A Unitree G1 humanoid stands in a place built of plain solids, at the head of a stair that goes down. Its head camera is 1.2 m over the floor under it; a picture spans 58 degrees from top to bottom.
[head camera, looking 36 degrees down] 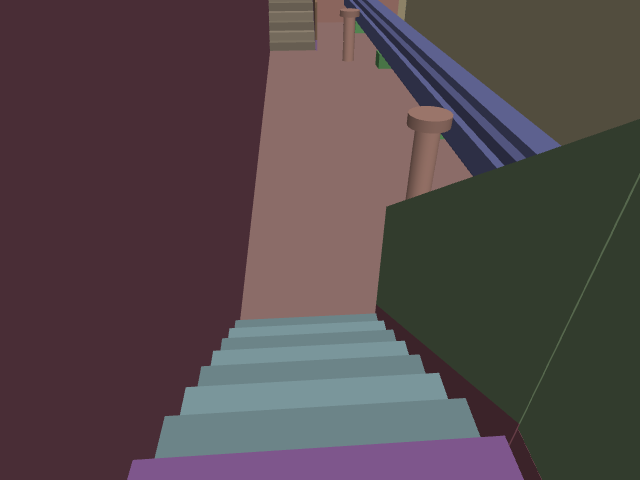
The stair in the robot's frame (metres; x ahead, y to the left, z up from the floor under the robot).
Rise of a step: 0.17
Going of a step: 0.24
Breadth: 1.06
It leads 4 degrees to the left of straight ahead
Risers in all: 8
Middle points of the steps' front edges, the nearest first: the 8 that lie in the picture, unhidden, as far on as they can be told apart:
0.65 -0.01 0.00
0.89 0.01 -0.17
1.12 0.02 -0.34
1.36 0.04 -0.51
1.59 0.05 -0.68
1.83 0.07 -0.85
2.07 0.09 -1.01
2.30 0.10 -1.18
